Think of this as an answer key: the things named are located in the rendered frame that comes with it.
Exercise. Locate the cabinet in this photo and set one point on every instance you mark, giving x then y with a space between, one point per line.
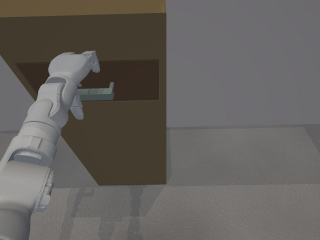
118 142

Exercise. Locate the drawer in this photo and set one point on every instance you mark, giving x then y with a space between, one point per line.
134 80

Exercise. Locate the left robot upper arm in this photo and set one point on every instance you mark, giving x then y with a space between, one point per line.
25 188

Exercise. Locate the robot left forearm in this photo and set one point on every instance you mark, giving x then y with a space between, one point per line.
37 139

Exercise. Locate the left robot hand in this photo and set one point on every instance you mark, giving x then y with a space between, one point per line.
76 67

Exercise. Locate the handle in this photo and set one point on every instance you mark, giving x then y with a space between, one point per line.
97 94

